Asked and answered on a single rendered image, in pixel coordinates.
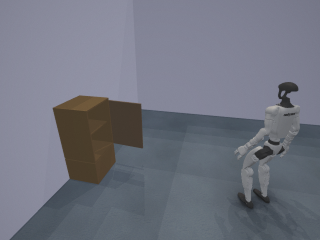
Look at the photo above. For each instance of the left robot forearm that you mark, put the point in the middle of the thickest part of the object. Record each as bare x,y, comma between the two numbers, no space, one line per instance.
253,142

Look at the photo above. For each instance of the right robot hand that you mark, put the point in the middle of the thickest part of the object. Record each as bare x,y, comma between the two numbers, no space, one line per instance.
286,149

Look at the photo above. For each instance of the right robot forearm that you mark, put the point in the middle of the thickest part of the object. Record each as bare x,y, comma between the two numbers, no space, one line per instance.
290,136

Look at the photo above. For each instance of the left robot upper arm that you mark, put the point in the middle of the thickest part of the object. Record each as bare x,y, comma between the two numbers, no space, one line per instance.
270,114

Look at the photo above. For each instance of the cupboard door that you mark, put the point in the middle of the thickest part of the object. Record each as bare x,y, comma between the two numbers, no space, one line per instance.
126,123

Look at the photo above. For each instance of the right robot thigh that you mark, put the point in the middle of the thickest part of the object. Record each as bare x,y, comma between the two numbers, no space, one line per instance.
263,168

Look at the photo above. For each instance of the robot head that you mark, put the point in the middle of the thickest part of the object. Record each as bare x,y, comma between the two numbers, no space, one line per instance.
288,87

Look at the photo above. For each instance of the right robot upper arm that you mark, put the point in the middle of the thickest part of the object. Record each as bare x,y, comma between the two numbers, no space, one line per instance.
296,121

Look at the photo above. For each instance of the left robot hand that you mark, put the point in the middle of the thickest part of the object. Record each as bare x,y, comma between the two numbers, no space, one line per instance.
242,150

